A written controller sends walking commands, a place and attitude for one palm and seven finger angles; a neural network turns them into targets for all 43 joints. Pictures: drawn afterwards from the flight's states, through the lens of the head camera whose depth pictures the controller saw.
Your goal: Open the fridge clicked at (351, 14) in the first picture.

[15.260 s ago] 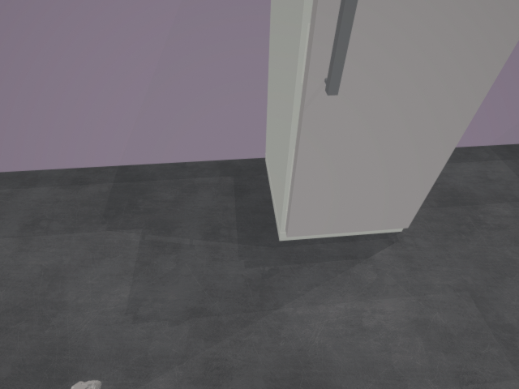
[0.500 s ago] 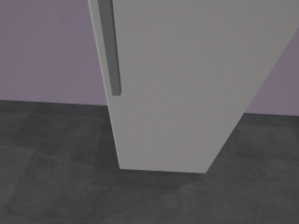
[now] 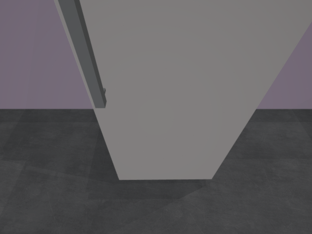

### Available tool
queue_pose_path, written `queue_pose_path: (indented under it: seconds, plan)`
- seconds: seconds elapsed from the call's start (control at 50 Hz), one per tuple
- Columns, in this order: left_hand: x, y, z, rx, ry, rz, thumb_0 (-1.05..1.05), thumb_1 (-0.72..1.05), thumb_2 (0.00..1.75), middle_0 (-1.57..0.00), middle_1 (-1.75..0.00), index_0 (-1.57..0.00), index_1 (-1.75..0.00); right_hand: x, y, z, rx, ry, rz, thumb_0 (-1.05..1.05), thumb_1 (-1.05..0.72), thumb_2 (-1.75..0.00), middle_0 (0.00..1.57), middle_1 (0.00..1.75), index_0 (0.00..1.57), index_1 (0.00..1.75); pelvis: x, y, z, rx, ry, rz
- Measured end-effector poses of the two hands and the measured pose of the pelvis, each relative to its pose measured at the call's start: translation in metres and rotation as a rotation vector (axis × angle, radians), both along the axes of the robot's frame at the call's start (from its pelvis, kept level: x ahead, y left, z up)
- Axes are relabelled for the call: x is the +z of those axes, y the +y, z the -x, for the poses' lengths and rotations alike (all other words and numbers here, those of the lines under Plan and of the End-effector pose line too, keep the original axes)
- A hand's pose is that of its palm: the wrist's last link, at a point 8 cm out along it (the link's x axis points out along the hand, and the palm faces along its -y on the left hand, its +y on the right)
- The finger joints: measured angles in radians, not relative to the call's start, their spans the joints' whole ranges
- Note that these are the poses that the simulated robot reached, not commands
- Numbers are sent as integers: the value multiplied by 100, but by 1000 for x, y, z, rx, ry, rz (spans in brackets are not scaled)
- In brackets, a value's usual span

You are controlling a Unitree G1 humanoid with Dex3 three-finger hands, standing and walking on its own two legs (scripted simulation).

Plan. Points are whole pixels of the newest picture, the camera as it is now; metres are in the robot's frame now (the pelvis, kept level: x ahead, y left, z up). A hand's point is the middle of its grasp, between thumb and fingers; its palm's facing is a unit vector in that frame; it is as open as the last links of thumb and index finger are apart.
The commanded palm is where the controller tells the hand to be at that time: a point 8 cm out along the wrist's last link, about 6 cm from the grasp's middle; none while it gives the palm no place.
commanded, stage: come to a stop and stand still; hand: left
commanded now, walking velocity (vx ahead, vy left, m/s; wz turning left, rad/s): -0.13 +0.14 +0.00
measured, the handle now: (83, 33) +0.47 +0.18 +0.27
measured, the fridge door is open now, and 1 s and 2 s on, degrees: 0 0 0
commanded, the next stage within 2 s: look again from close up in 1.34 s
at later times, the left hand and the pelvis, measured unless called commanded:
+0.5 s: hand out of the picture -0.01 +0.22 -0.18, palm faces +0.10 -0.97 -0.20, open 7.4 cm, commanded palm none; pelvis -0.01 +0.03 +0.00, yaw +1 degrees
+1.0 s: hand out of the picture +0.01 +0.22 -0.16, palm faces +0.03 -0.96 -0.27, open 7.4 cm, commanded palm none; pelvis -0.03 +0.02 +0.01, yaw +3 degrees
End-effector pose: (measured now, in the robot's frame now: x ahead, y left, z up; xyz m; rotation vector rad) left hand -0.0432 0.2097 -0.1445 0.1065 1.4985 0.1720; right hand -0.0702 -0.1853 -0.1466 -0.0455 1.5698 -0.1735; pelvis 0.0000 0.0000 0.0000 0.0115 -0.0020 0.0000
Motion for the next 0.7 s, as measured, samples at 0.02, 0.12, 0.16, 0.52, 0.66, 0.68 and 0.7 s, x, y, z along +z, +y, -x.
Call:
queue_pose_path:
  seconds: [0.02,0.12,0.16,0.52,0.66,0.68,0.7]
  plan:
    - [1,-2,-8,6,-24,-7,0,91,90,-19,-30,-20,-30,1,-2,-3,8,12,-4,0,-91,-90,20,30,20,29,1,-3,-3,12,1,2]
    - [2,-8,-29,30,-91,-24,1,92,90,-20,-30,-20,-30,2,-18,-37,62,-10,19,1,-91,-90,20,30,20,29,4,-7,-7,42,4,2]
    - [0,-7,-28,39,-88,-19,1,92,90,-20,-30,-20,-30,3,-23,-58,82,-51,38,1,-91,-90,20,30,20,29,4,-5,-7,41,4,1]
    - [2,60,-28,34,-125,-52,0,91,90,-20,-30,-20,-30,22,-11,-156,198,-372,100,1,-92,-90,20,30,20,29,5,30,11,27,-19,-7]
    - [23,82,-38,-8,-184,-126,0,91,90,-19,-30,-20,-30,24,-27,-145,182,-369,88,1,-91,-90,20,30,20,30,11,24,17,40,-27,6]
    - [25,84,-39,-13,-186,-131,0,91,90,-19,-30,-20,-30,25,-31,-141,179,-365,93,1,-91,-90,20,30,20,30,12,23,17,40,-27,7]
    - [27,85,-40,-18,-187,-134,0,91,90,-19,-30,-20,-30,26,-34,-138,177,-359,98,1,-91,-90,20,30,20,30,13,22,17,40,-27,8]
